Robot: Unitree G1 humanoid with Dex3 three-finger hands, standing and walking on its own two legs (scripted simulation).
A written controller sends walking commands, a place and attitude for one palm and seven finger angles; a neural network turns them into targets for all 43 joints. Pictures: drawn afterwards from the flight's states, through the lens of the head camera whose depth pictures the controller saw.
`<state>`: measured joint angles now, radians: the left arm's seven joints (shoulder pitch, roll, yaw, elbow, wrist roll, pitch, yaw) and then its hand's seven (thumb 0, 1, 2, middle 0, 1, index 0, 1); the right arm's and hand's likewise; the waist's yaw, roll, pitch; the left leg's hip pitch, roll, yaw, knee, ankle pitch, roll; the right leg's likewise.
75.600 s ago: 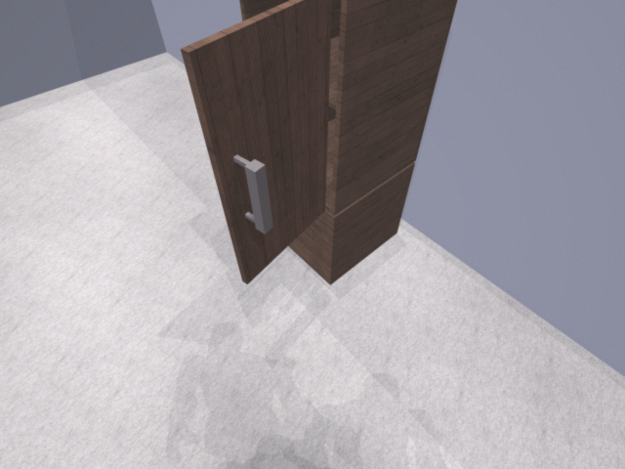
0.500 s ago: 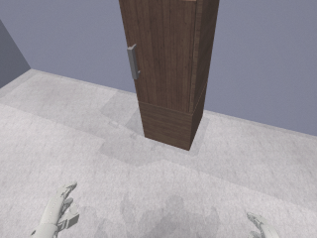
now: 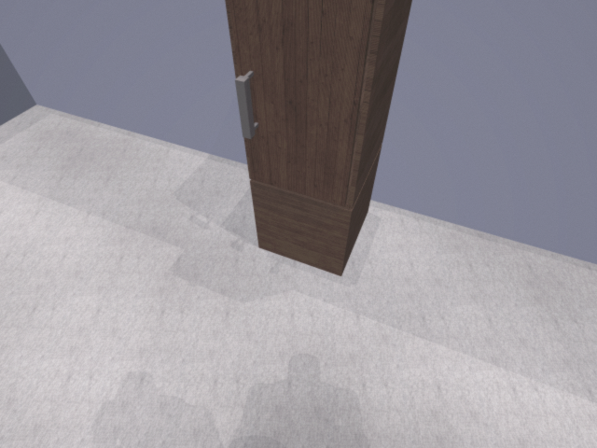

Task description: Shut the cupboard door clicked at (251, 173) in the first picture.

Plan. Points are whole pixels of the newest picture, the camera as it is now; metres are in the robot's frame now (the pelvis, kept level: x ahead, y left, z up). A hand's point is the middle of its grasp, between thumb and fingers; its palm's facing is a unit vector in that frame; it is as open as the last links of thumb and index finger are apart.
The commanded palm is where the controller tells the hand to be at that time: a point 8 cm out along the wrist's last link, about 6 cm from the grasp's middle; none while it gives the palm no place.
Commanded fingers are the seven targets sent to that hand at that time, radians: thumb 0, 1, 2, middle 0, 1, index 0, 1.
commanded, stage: let the arm hang, fingers relaxed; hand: left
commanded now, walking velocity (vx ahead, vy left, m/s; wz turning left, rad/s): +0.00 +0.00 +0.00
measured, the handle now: (249, 105) +0.94 +0.19 -0.05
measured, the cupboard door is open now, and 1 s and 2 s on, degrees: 0 0 0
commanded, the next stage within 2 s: look to check the result in 0.44 s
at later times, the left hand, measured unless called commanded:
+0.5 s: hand out of the picture -0.02 +0.16 -0.18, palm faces +0.04 -0.99 -0.16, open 7.3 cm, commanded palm none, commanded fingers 0.00 0.90 0.90 -0.20 -0.30 -0.20 -0.30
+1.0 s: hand out of the picture +0.00 +0.16 -0.17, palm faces +0.03 -0.98 -0.18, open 7.4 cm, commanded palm none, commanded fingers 0.00 0.90 0.90 -0.20 -0.30 -0.20 -0.30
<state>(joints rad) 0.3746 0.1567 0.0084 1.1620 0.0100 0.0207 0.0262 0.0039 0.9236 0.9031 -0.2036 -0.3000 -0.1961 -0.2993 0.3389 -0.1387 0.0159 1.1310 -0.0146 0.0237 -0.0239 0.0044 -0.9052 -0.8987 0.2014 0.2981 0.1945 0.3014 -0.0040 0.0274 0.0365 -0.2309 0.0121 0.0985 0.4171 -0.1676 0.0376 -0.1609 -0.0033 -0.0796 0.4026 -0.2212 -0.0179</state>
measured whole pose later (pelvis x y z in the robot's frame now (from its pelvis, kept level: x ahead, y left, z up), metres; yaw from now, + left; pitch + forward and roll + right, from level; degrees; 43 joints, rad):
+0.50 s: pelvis +0.01 +0.00 +0.00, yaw +0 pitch -1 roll +0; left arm 0.33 0.11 0.01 1.14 0.01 0.00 0.03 0.01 0.92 0.90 -0.20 -0.30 -0.20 -0.30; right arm 0.33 -0.13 0.01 1.13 -0.02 0.00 -0.03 0.00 -0.91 -0.90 0.20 0.30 0.19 0.30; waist -0.01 0.01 0.01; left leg -0.22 0.00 0.11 0.40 -0.17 0.04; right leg -0.16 -0.01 -0.07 0.41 -0.23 -0.01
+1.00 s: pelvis +0.02 +0.00 +0.00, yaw +0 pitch -1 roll +0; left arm 0.30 0.13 0.01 1.14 0.01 0.00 0.03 0.00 0.91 0.90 -0.20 -0.30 -0.20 -0.30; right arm 0.28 -0.15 0.01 1.13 -0.01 0.00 -0.03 0.00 -0.91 -0.90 0.20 0.30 0.19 0.30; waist 0.00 0.01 0.03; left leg -0.18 0.01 0.10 0.38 -0.18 0.03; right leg -0.12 -0.01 -0.07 0.38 -0.24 -0.02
